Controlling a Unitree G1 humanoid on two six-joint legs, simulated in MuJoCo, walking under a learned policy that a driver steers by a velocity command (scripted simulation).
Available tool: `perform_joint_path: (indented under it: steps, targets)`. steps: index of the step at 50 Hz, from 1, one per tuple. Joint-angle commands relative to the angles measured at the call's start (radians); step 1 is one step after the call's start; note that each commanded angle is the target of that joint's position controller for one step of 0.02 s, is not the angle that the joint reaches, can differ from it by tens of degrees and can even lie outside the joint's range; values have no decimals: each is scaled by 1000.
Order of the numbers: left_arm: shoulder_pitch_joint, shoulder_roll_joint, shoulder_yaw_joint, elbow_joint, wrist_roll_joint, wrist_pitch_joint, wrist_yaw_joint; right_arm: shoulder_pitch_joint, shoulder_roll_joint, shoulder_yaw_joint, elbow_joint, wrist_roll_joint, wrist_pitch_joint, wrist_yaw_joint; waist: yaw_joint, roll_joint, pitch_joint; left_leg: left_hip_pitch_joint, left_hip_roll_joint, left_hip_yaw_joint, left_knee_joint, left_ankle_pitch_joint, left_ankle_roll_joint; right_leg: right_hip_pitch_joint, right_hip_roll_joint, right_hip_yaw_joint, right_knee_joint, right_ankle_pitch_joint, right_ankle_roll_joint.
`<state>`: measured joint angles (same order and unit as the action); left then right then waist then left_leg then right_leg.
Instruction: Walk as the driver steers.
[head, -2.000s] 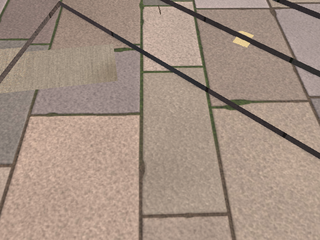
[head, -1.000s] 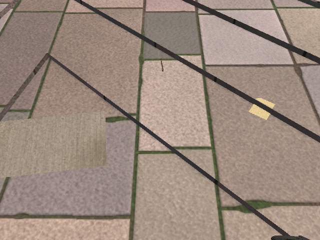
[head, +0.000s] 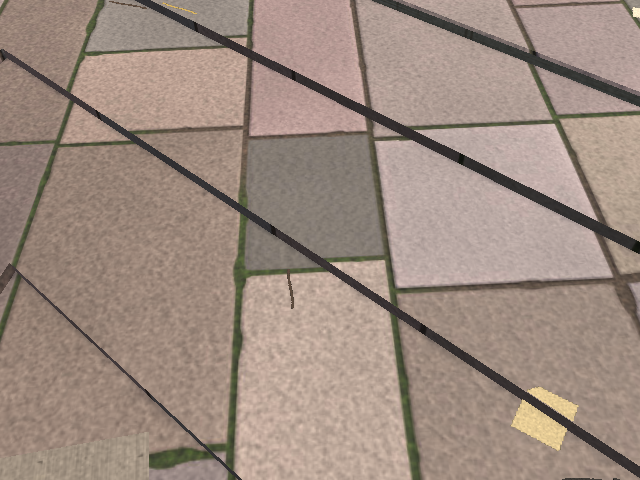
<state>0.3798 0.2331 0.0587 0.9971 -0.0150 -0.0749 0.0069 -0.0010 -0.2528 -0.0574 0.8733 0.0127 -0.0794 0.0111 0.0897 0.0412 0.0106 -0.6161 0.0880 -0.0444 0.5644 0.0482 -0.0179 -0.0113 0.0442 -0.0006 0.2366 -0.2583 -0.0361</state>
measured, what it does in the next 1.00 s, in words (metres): climbs, turning right: left foot, then right foot 0.04 m higher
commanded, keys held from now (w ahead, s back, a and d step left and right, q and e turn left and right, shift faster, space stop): w+e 0.90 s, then w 0.10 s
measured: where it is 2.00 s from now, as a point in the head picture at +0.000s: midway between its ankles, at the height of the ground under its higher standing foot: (523, 316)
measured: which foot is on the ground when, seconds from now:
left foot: up 0.00-0.08, down 0.10-0.60, up 0.62-1.00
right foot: down 0.00-0.10, up 0.12-0.58, down 0.60-1.00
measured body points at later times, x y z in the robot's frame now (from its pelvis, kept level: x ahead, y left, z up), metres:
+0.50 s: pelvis +0.26 +0.02 +0.00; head +0.28 +0.00 +0.45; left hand +0.51 +0.19 -0.10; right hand +0.17 -0.23 -0.15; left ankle +0.19 +0.15 -0.74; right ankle +0.36 -0.17 -0.66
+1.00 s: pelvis +0.51 -0.12 +0.04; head +0.52 -0.15 +0.49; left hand +0.70 +0.10 -0.07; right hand +0.58 -0.45 -0.05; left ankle +0.76 -0.07 -0.65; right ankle +0.40 -0.16 -0.71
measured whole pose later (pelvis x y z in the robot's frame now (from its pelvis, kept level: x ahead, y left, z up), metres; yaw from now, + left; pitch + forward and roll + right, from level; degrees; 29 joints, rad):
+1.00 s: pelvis +0.51 -0.12 +0.04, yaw -33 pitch +3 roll +1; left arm 0.36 0.26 0.07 0.75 -0.02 -0.05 0.01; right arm 0.00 -0.27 -0.05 0.75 0.00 -0.09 0.01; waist 0.07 0.04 0.00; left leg -0.65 0.06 -0.06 0.62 0.01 -0.05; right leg -0.11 0.08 0.11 0.34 -0.27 -0.08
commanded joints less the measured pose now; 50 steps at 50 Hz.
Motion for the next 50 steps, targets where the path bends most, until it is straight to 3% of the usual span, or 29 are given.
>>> perform_joint_path:
  steps: [1, 3, 4, 5, 6, 7, 8, 9, 10, 12, 15, 18, 21, 25, 26, 28, 29, 30, 31, 32, 33, 34, 35, 36, 37, 39, 42, 46, 50]
  targets:
    - [12, 176, 40, -37, -8, 6, 14, -75, -84, -13, -76, 5, -25, 12, -40, -132, 49, 79, -33, 5, -66, -36, 10, -46, -273, 186, -6, 246, -142]
    - [-16, 191, 47, -48, -8, 16, 18, 11, -123, -30, -60, 3, -33, 10, -100, -152, 9, 224, -57, 21, -101, -104, 30, -47, -269, 202, 92, 348, -118]
    - [-29, 172, 41, -59, -6, 18, 18, 144, -163, -52, -23, -1, -36, 3, -162, -139, -70, 407, -63, 32, -118, -119, 54, -82, -215, 171, 238, 435, -91]
    - [-41, 114, 21, -92, 9, 21, 16, 334, -230, -72, 8, -19, -39, -5, -233, -53, -232, 709, 94, -113, -73, -107, 108, -248, -139, 112, 546, 288, -52]
    - [85, -9, -9, -118, 3, 2, 13, 405, -320, -91, 26, -27, -26, -7, -167, 250, -361, 1032, 350, -545, -162, -185, 255, -620, 19, 25, 902, -269, 17]
    - [84, 77, 7, -100, -24, -9, 10, 402, -228, -68, 19, -21, -24, -4, -186, 220, -374, 1006, 352, -684, -247, -389, 281, -735, -33, 133, 1077, -339, 18]
    - [-5, 139, 24, -121, -37, -12, 10, 327, -156, -48, 3, -18, -24, -7, -189, 140, -219, 882, 316, -527, -260, -435, 237, -809, -78, 124, 1140, -270, 9]
    - [-56, 131, 26, -129, -31, -8, 13, 270, -115, -34, -1, -21, -21, -7, -171, 75, -136, 745, 275, -397, -280, -401, 206, -798, -124, 93, 1158, -189, 7]
    - [-80, 125, 32, -136, -22, -2, 15, 216, -83, -24, -3, -26, -20, -5, -144, 56, -73, 618, 234, -305, -318, -358, 189, -763, -152, 91, 1120, -117, 6]
    - [-54, 86, 37, -141, -23, 26, 12, 179, -55, -15, 9, -38, -21, -3, -96, 99, -18, 479, 196, -174, -379, -298, 176, -688, -182, 87, 1115, -57, 4]
    - [-90, 52, 33, -181, -19, 60, 15, 205, -73, -19, 37, -35, -19, -10, -80, 63, 23, 438, 213, -62, -405, -190, 192, -771, -191, 83, 1172, -40, 12]
    - [-179, 41, 22, -237, -6, 66, 9, 236, -103, -24, 45, -39, -7, -30, -88, 23, 42, 465, 215, 36, -422, -123, 198, -872, -199, 80, 1083, 19, 38]
    - [-278, 34, 10, -281, -1, 56, -13, 272, -133, -29, 44, -42, -7, -39, -117, 4, 48, 493, 202, 128, -425, -26, 182, -843, -193, 25, 906, 117, 35]
    - [-402, 18, -6, -346, -7, 48, -44, 337, -172, -41, 48, -17, 12, -45, -154, 12, 69, 616, 232, 200, -404, 119, 167, -817, -166, -66, 719, 73, -2]
    - [-407, 23, -4, -359, -7, 50, -51, 338, -182, -43, 44, -13, 20, -43, -145, 26, 63, 640, 237, 222, -373, 226, 157, -779, -146, -95, 681, 38, -18]
    - [-358, 61, 16, -367, -5, 53, -59, 323, -207, -48, 29, -5, 30, -44, -94, 84, 0, 664, 231, 271, -231, 648, 134, -611, -59, -169, 626, -45, -55]
    - [-272, 95, 36, -354, -9, 53, -62, 316, -223, -51, 27, -2, 35, -47, -38, 110, -55, 668, 225, 289, -92, 831, 123, -479, -3, -195, 580, -61, -81]
    - [-107, 158, 70, -316, -15, 51, -60, 296, -228, -50, 21, 6, 34, -51, 52, 106, -135, 597, 193, 307, 107, 837, 95, -227, 44, -180, 455, 43, -120]
    - [44, 265, 116, -278, -18, 59, -38, 301, -201, -40, -4, -10, 22, -53, 110, -18, -213, 335, 145, 297, 412, 424, 35, 93, -54, 57, 351, 65, -176]
    - [4, 380, 126, -286, -15, 51, -31, 375, -29, 8, -72, -38, -14, -35, -32, -324, -332, -54, -79, 158, 758, -570, -18, 321, -345, 751, 149, -191, -372]
    - [24, 281, 94, -306, 4, 34, -32, 227, -144, -20, -76, 0, -57, -15, 50, -149, -366, -141, -80, -71, 893, -551, 6, 302, -373, 878, 31, -235, -356]
    - [-14, 225, 72, -291, 15, 19, -35, 167, -143, -29, -103, 36, -71, -6, 27, -135, -211, -237, -43, -53, 892, -474, 33, 205, -367, 728, 33, -156, -316]
    - [-65, 187, 60, -292, 6, 9, -38, 160, -124, -22, -103, 18, -78, -13, -16, -55, -128, -201, 3, -44, 820, -405, 49, 56, -320, 598, 40, -64, -283]
    - [-132, 159, 52, -296, 6, 6, -40, 167, -121, -26, -97, -6, -74, -21, -63, -52, -77, -135, 31, -39, 745, -372, 49, -74, -275, 485, 38, 34, -258]
    - [-175, 129, 41, -312, 16, 4, -38, 198, -128, -32, -94, -5, -58, -21, -107, -71, -61, -61, 53, -48, 708, -345, 54, -168, -237, 404, 20, 78, -244]
    - [-186, 133, 42, -325, 8, -1, -27, 203, -117, -32, -104, -11, -28, -21, -126, -71, -48, -15, 50, -20, 604, -333, 31, -237, -203, 327, -21, 171, -248]
    - [-121, 173, 53, -317, -1, -9, -5, 105, -96, -28, -145, -34, -17, -23, -106, -55, -27, -46, 22, 2, 415, -193, -17, -246, -179, 263, -39, 271, -244]
    - [-57, 177, 56, -313, -1, 5, 8, -19, -58, -10, -174, -15, -18, -10, -50, -122, -9, 6, -42, 16, 122, -13, -44, -227, -152, 226, -21, 181, -202]
    - [29, 173, 52, -276, -8, 17, 8, -129, -68, 0, -219, -3, -29, 11, 6, -133, 20, -10, -51, 14, -17, -23, -27, -106, -214, 290, 15, 139, -191]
